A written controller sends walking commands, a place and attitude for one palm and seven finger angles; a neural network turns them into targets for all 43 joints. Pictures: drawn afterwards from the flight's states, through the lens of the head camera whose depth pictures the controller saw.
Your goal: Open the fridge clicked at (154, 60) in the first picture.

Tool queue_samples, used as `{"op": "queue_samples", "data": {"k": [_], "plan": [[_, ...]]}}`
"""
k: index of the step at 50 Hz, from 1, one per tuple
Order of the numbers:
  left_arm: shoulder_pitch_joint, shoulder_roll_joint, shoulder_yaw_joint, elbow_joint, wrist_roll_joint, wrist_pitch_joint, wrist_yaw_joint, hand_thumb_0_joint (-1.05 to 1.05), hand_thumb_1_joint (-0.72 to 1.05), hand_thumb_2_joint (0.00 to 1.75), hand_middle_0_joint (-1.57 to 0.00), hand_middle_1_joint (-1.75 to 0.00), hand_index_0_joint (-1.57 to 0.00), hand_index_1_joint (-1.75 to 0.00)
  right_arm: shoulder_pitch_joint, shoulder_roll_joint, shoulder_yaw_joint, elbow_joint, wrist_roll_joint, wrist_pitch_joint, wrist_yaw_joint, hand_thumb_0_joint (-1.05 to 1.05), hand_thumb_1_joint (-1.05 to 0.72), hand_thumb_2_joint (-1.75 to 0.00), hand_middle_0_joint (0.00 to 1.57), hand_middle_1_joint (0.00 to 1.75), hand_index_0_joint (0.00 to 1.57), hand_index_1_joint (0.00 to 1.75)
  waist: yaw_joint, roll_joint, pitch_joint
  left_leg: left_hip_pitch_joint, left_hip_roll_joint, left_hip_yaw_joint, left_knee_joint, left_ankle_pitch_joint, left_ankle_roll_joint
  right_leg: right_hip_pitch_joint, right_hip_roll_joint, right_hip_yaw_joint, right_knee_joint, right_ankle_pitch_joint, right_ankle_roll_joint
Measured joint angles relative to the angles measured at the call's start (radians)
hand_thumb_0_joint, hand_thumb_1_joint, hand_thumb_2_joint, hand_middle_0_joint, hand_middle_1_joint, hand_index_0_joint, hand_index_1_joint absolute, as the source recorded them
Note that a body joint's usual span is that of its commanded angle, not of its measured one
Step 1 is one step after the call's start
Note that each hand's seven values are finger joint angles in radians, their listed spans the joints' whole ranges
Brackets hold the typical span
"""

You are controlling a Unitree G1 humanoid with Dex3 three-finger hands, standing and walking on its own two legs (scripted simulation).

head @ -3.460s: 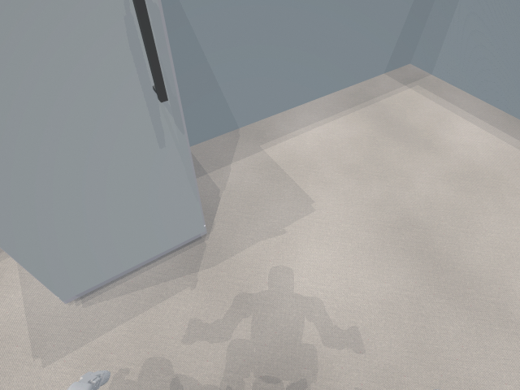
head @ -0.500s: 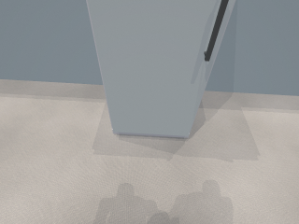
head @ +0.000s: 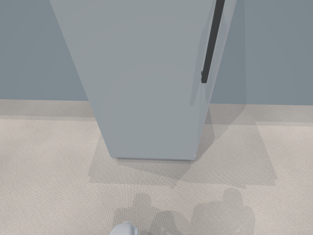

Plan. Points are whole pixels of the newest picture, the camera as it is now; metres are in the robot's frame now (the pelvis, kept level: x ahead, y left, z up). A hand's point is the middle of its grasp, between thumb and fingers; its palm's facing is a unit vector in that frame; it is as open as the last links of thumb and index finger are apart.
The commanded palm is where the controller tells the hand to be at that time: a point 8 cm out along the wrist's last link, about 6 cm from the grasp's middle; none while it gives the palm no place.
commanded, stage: take the last steps up to it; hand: right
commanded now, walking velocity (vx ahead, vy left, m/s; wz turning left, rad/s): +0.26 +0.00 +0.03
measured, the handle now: (210, 39) +0.68 -0.14 +0.17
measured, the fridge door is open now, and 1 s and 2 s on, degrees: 0 0 0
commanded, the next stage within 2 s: come to a stop and stand still in 0.26 s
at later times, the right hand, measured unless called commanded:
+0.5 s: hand (212, 220) +0.22 -0.15 -0.18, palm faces +0.05 +0.98 -0.21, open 7.2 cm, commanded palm none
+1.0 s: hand (211, 233) +0.18 -0.14 -0.17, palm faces +0.03 +0.97 -0.25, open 7.4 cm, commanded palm none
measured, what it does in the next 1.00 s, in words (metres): walks ahead: left foot, then right foot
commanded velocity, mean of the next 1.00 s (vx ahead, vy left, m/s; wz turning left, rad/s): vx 0.00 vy -0.01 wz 0.00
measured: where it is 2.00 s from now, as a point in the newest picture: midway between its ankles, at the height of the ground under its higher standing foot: outside the picture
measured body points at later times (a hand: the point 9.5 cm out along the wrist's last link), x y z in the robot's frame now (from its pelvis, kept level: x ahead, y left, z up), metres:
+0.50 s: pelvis +0.17 +0.03 -0.01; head +0.19 +0.03 +0.44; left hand +0.21 +0.26 -0.16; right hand +0.21 -0.20 -0.16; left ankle +0.19 +0.13 -0.75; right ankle +0.21 -0.10 -0.72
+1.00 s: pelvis +0.15 +0.05 -0.01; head +0.15 +0.07 +0.44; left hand +0.21 +0.28 -0.17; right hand +0.18 -0.19 -0.15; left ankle +0.15 +0.15 -0.75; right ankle +0.22 -0.10 -0.73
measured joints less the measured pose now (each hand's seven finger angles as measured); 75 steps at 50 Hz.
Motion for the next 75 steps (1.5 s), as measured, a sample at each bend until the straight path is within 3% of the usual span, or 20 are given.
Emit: {"op": "queue_samples", "data": {"k": [5,10,12,15,18,22,26,28,31,33,36,39,43,46,49,55,59,63,70,75], "plan": [[0.041,-0.014,0.004,0.033,0.005,0.003,0.000,0.00,0.91,0.90,-0.20,-0.30,-0.20,-0.30,-0.056,0.008,0.001,-0.012,0.004,0.003,0.003,0.01,-0.94,-0.89,0.20,0.30,0.20,0.30,0.025,-0.013,0.023,0.013,0.004,0.011,-0.172,0.017,0.005,0.072,0.008,-0.003,-0.017,-0.049,0.015],[0.072,-0.003,0.010,0.058,0.010,0.013,0.001,0.00,0.91,0.90,-0.20,-0.30,-0.20,-0.30,-0.099,0.031,0.008,-0.030,0.004,-0.012,0.005,0.01,-0.93,-0.89,0.20,0.30,0.20,0.30,0.050,-0.043,0.047,0.106,-0.037,0.043,-0.336,-0.003,0.036,0.106,-0.023,-0.001,0.063,-0.156,0.050],[0.085,-0.002,0.011,0.068,0.002,0.019,-0.003,0.00,0.91,0.90,-0.20,-0.30,-0.20,-0.30,-0.106,0.034,0.011,-0.041,0.001,-0.043,0.005,0.01,-0.92,-0.89,0.20,0.30,0.20,0.30,0.043,-0.046,0.052,0.155,-0.052,0.057,-0.383,0.059,0.068,0.055,-0.049,0.009,0.232,-0.229,0.056],[0.045,0.021,0.017,0.064,-0.005,0.044,-0.007,0.00,0.91,0.90,-0.20,-0.30,-0.20,-0.30,-0.100,0.051,0.019,-0.042,0.013,-0.071,-0.005,0.01,-0.92,-0.89,0.20,0.30,0.20,0.30,0.034,-0.064,0.069,0.181,-0.066,0.082,-0.337,-0.012,0.081,-0.143,-0.064,0.099,0.692,-0.251,0.049],[-0.013,0.049,0.029,0.033,0.003,0.057,-0.008,0.00,0.91,0.90,-0.20,-0.30,-0.20,-0.30,-0.079,0.047,-0.001,-0.043,0.023,-0.080,-0.032,-0.02,-0.95,-0.89,0.21,0.30,0.20,0.30,0.023,-0.078,0.053,0.246,-0.085,0.102,-0.416,-0.012,0.067,-0.300,-0.092,0.129,0.839,-0.158,0.057],[-0.103,0.079,0.033,-0.028,0.005,0.060,-0.003,0.00,0.91,0.90,-0.19,-0.30,-0.20,-0.29,-0.043,0.024,0.010,-0.015,0.012,-0.063,-0.040,-0.02,-0.96,-0.89,0.21,0.30,0.20,0.30,0.019,-0.073,0.024,0.305,-0.092,0.101,-0.503,0.005,0.067,-0.380,-0.120,0.119,0.648,-0.106,0.086],[-0.182,0.101,0.027,-0.065,-0.003,0.062,0.005,0.00,0.93,0.90,-0.19,-0.30,-0.20,-0.29,-0.020,0.025,0.027,0.013,0.011,-0.032,-0.037,-0.01,-0.94,-0.89,0.20,0.30,0.20,0.30,-0.003,-0.070,0.024,0.336,-0.094,0.084,-0.501,-0.017,0.047,-0.338,-0.110,0.126,0.385,-0.032,0.104],[-0.204,0.109,0.027,-0.078,-0.005,0.063,0.003,0.00,0.93,0.90,-0.19,-0.30,-0.20,-0.29,-0.006,0.028,0.030,0.017,0.014,-0.014,-0.036,-0.01,-0.94,-0.89,0.20,0.30,0.20,0.30,-0.013,-0.070,0.026,0.338,-0.095,0.078,-0.454,-0.053,0.033,-0.284,-0.107,0.122,0.260,0.078,0.100],[-0.234,0.088,0.021,-0.091,-0.002,0.068,0.004,0.00,0.93,0.90,-0.19,-0.30,-0.20,-0.29,0.000,0.014,0.026,0.012,0.020,0.016,-0.039,0.00,-0.93,-0.89,0.20,0.30,0.20,0.30,-0.030,-0.019,0.036,0.321,-0.063,0.051,-0.369,-0.124,0.010,-0.257,-0.079,0.094,0.256,0.039,0.057],[-0.255,0.074,0.015,-0.105,0.001,0.070,0.009,0.00,0.92,0.90,-0.19,-0.30,-0.20,-0.29,-0.002,0.006,0.024,0.004,0.021,0.030,-0.041,0.00,-0.92,-0.89,0.20,0.30,0.20,0.30,-0.036,-0.006,0.043,0.275,-0.068,0.015,-0.239,-0.240,0.002,-0.252,-0.073,0.082,0.240,0.034,0.045],[-0.285,0.060,0.012,-0.127,0.006,0.077,0.013,0.00,0.92,0.90,-0.19,-0.30,-0.20,-0.30,-0.009,-0.002,0.016,-0.012,0.020,0.036,-0.040,0.00,-0.92,-0.89,0.20,0.30,0.20,0.30,-0.034,-0.015,0.061,0.209,-0.090,-0.026,-0.054,-0.312,-0.003,-0.254,-0.080,0.081,0.211,0.061,0.041],[-0.304,0.054,0.016,-0.141,0.008,0.084,0.011,0.00,0.91,0.90,-0.20,-0.30,-0.20,-0.30,-0.013,-0.011,0.008,-0.031,0.018,0.042,-0.037,0.01,-0.92,-0.89,0.20,0.30,0.20,0.30,-0.031,-0.027,0.071,0.180,-0.096,-0.041,0.004,-0.320,-0.011,-0.263,-0.090,0.077,0.193,0.084,0.048],[-0.300,0.063,0.028,-0.144,0.009,0.092,0.004,0.00,0.91,0.90,-0.20,-0.30,-0.20,-0.30,-0.014,-0.014,0.006,-0.051,0.017,0.042,-0.034,0.01,-0.92,-0.89,0.20,0.30,0.20,0.30,-0.020,-0.052,0.068,0.226,-0.083,-0.030,-0.144,-0.280,-0.007,-0.284,-0.103,0.081,0.193,0.105,0.064],[-0.272,0.074,0.038,-0.131,0.000,0.103,-0.005,0.00,0.90,0.90,-0.20,-0.30,-0.20,-0.30,0.005,-0.015,0.013,-0.054,0.011,0.018,-0.036,0.01,-0.91,-0.89,0.20,0.30,0.20,0.30,-0.018,-0.056,0.044,0.302,-0.070,-0.028,-0.365,-0.117,0.005,-0.316,-0.100,0.082,0.243,0.079,0.084],[-0.229,0.099,0.047,-0.105,-0.003,0.129,-0.014,0.00,0.91,0.90,-0.20,-0.30,-0.20,-0.30,0.026,0.009,0.030,-0.033,0.007,0.017,-0.034,0.01,-0.91,-0.89,0.20,0.30,0.20,0.30,-0.014,-0.076,0.015,0.318,-0.075,-0.014,-0.383,-0.102,0.029,-0.327,-0.082,0.130,0.318,-0.086,0.086],[-0.138,0.138,0.046,-0.059,0.004,0.122,-0.025,0.00,0.92,0.90,-0.19,-0.30,-0.20,-0.30,0.054,0.044,0.042,-0.008,0.007,0.007,-0.027,0.01,-0.92,-0.89,0.20,0.30,0.20,0.30,-0.013,-0.062,-0.021,0.362,-0.073,-0.015,-0.520,-0.031,0.036,-0.297,-0.059,0.148,0.451,-0.079,0.092],[-0.098,0.143,0.038,-0.037,0.002,0.116,-0.016,0.00,0.91,0.90,-0.19,-0.30,-0.20,-0.30,0.048,0.039,0.036,0.005,0.008,-0.004,-0.028,0.02,-0.93,-0.89,0.21,0.30,0.20,0.30,-0.020,-0.054,-0.007,0.358,-0.068,-0.002,-0.535,-0.020,0.031,-0.215,-0.058,0.138,0.342,-0.113,0.100],[-0.085,0.134,0.022,-0.014,-0.001,0.091,-0.001,0.00,0.91,0.90,-0.19,-0.30,-0.20,-0.30,0.033,0.033,0.036,0.031,0.021,-0.002,-0.031,0.01,-0.92,-0.89,0.21,0.30,0.20,0.30,-0.018,-0.063,0.010,0.332,-0.073,0.021,-0.486,-0.042,0.013,-0.116,-0.069,0.144,0.133,-0.018,0.088],[-0.114,0.058,-0.013,0.015,-0.004,0.070,0.006,0.00,0.91,0.90,-0.19,-0.30,-0.20,-0.30,0.013,0.014,0.046,0.089,0.025,0.014,-0.033,0.01,-0.92,-0.89,0.20,0.30,0.20,0.30,-0.025,-0.018,0.020,0.368,-0.051,-0.003,-0.533,-0.010,-0.008,-0.083,-0.043,0.119,0.108,-0.010,0.070],[-0.120,0.051,-0.017,0.030,-0.003,0.071,0.013,0.02,0.94,0.90,-0.20,-0.30,-0.20,-0.30,0.014,0.026,0.056,0.102,0.023,0.010,-0.035,0.01,-0.91,-0.89,0.20,0.30,0.20,0.30,-0.022,-0.024,0.012,0.380,-0.042,-0.012,-0.553,0.005,-0.018,-0.067,-0.031,0.109,0.086,0.001,0.060]]}}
